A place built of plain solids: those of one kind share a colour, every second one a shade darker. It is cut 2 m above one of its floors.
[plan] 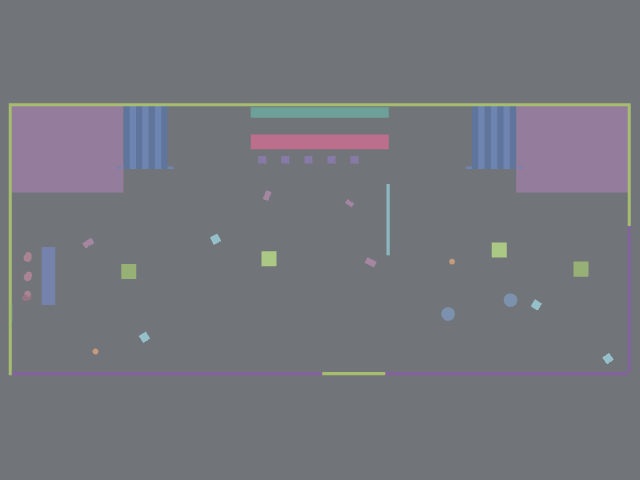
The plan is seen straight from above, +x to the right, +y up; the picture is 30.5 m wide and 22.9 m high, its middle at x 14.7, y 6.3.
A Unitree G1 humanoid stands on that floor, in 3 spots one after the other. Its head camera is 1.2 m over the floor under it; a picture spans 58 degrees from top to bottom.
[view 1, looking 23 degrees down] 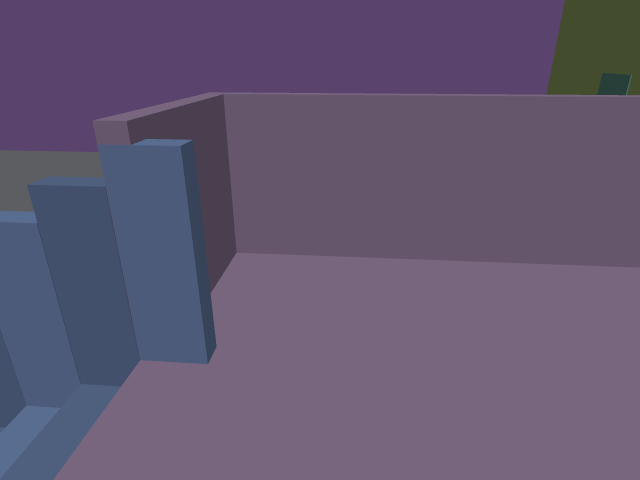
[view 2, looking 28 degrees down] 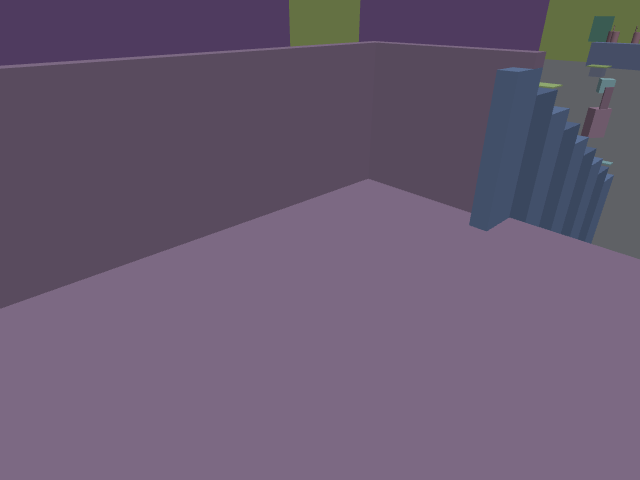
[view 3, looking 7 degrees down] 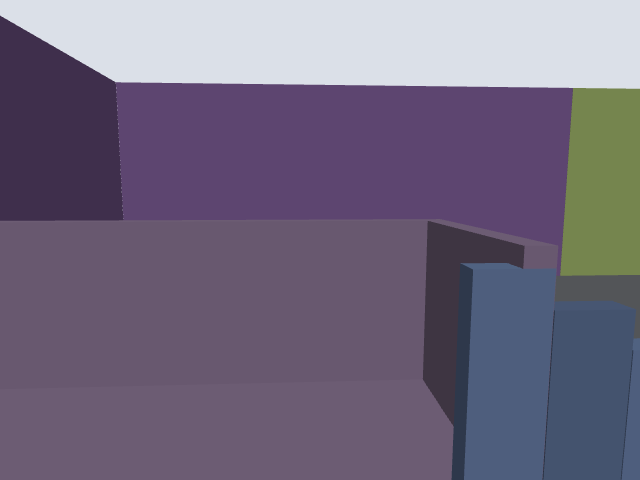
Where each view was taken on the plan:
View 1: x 4.42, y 11.24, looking -85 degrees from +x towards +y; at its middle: floor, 2.78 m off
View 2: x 26.72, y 10.85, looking -133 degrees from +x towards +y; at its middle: floor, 2.56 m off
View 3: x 24.96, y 11.24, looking -93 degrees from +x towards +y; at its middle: floor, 2.58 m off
